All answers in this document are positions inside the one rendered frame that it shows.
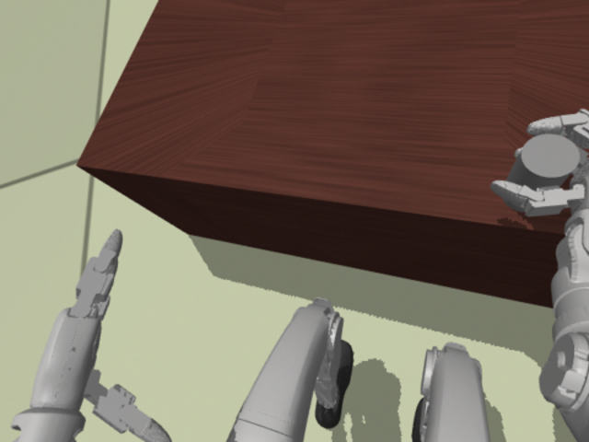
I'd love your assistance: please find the right robot hand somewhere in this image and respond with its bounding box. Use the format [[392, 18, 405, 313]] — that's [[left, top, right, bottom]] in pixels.
[[491, 109, 589, 216]]

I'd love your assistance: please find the left robot foot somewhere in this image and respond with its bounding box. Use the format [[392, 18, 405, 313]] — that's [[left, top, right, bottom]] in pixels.
[[315, 340, 353, 428]]

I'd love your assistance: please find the left robot hand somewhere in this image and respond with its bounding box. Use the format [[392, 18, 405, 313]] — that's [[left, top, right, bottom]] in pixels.
[[29, 229, 172, 442]]

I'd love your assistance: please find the left robot arm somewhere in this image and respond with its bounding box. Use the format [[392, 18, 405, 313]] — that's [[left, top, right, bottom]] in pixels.
[[11, 408, 86, 442]]

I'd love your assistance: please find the right robot arm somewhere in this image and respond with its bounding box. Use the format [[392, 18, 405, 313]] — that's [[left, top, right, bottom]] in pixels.
[[539, 208, 589, 442]]

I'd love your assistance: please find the can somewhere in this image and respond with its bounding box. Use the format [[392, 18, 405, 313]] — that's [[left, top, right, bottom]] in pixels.
[[503, 134, 580, 213]]

